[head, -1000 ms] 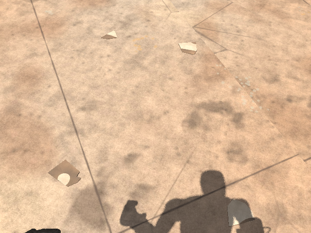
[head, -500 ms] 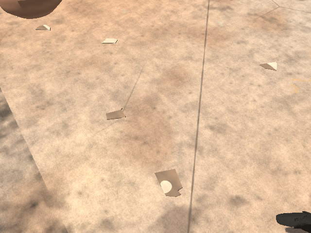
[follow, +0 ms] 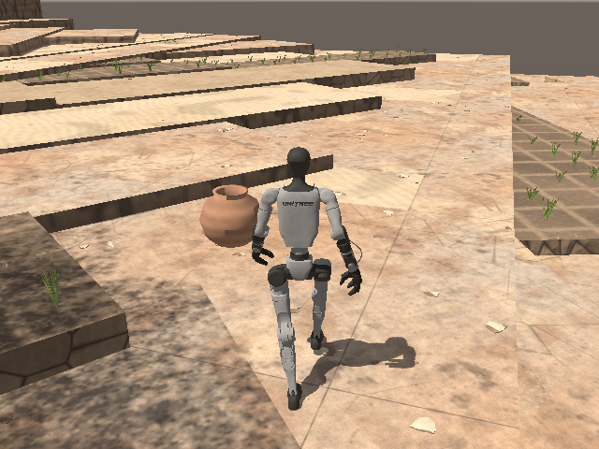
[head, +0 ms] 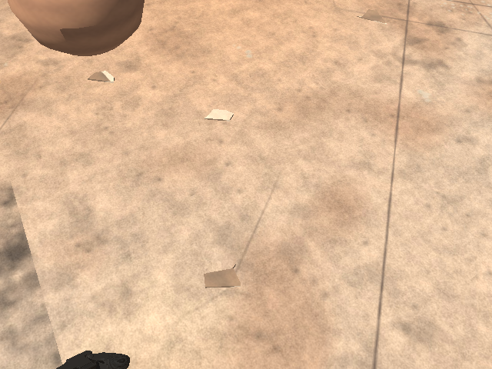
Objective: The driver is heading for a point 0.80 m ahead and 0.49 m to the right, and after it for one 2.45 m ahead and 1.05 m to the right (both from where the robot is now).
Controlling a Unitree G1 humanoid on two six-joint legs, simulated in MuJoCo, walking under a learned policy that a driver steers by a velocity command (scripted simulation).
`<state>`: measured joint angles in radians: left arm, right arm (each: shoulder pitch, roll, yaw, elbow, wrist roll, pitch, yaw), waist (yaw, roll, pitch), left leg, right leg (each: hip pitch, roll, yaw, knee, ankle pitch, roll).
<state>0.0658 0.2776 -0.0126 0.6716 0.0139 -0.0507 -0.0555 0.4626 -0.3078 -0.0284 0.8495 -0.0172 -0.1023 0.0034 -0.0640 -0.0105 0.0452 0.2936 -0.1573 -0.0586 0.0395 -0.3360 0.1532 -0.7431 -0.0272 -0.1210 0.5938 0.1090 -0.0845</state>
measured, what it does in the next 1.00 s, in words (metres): walks ahead, turning right: right foot, then left foot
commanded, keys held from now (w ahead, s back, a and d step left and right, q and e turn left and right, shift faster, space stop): w+e+shift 0.98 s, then q+shift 0.02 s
